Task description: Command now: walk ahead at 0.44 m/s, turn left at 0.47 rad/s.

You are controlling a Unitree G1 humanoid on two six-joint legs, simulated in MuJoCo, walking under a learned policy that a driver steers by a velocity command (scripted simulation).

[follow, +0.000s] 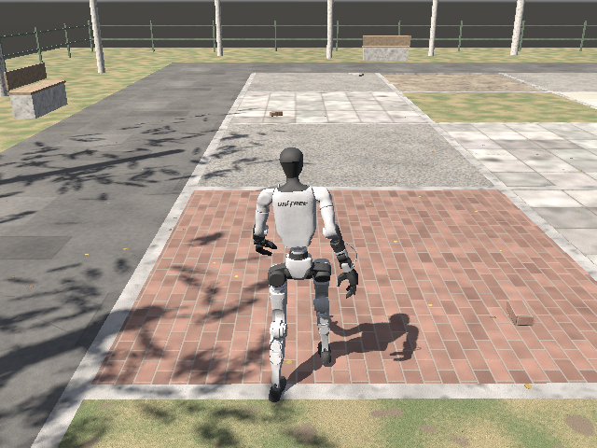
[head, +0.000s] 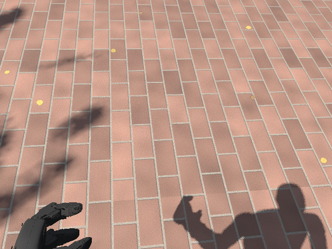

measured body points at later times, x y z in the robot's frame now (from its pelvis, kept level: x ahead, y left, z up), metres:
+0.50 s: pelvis +0.18 -0.02 +0.00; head +0.20 +0.00 +0.45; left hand +0.24 +0.25 -0.14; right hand +0.38 -0.26 -0.10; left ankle +0.23 +0.11 -0.74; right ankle +0.17 -0.14 -0.74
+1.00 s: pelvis +0.21 -0.01 -0.01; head +0.22 +0.00 +0.44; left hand +0.24 +0.27 -0.15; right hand +0.36 -0.25 -0.13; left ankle +0.23 +0.11 -0.74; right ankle +0.17 -0.14 -0.74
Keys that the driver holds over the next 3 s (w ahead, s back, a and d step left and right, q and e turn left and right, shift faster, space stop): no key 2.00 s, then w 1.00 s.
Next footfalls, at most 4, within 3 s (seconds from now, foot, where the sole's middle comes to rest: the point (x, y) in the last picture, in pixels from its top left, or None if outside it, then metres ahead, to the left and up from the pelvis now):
0.06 right None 0.21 -0.14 -0.78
0.44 left None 0.27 0.11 -0.78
2.74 right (156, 194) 0.69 -0.07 -0.78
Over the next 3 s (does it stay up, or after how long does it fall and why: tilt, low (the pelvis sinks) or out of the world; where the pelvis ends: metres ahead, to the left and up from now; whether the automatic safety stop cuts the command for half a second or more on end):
stays up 0.63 0.00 0.00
